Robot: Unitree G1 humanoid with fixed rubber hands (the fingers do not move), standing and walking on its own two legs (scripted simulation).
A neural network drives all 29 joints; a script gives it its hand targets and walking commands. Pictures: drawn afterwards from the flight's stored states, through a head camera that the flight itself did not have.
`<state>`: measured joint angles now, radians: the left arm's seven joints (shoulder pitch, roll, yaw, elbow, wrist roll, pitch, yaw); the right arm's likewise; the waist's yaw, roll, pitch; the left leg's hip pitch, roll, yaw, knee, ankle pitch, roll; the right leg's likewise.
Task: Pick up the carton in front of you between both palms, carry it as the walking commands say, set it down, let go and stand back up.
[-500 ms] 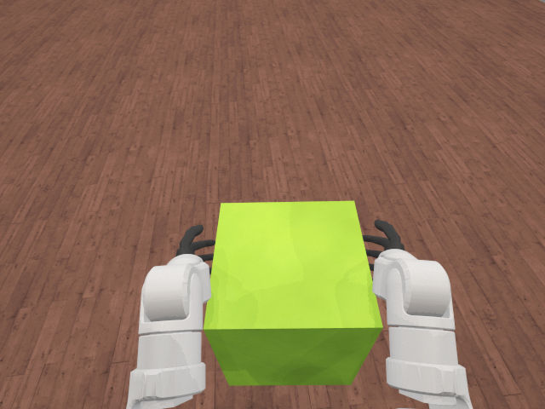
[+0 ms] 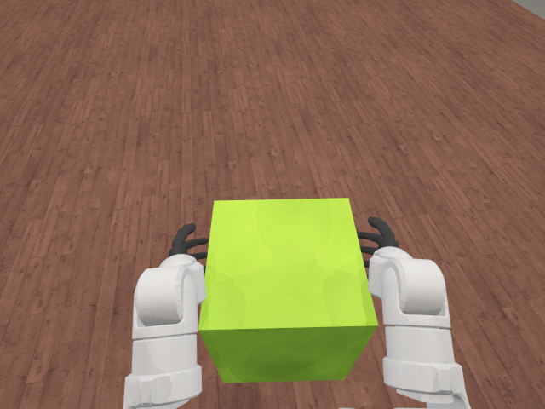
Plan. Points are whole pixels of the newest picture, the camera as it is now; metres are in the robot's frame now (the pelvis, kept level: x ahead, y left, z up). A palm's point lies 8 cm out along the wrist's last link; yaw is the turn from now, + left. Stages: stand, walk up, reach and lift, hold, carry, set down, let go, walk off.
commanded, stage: carry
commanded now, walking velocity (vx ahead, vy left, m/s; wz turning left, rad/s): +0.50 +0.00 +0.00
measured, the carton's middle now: (282, 295) +0.30 +0.00 -0.04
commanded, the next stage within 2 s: none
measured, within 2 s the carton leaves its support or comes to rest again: neither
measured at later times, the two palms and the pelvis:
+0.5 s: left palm (219, 121) +0.62 +0.11 +0.06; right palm (355, 118) +0.64 -0.17 +0.06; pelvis +0.34 -0.04 +0.00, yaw +4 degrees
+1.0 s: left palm (207, 49) +0.96 +0.17 +0.05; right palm (312, 45) +0.96 -0.11 +0.07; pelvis +0.66 +0.03 +0.00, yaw +0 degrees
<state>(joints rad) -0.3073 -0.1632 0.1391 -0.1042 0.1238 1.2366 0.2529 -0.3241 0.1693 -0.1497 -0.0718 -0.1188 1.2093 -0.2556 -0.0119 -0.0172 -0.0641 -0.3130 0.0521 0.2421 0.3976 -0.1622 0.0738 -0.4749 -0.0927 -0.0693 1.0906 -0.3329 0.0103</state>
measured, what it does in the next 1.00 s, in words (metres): walks ahead: right foot, then left foot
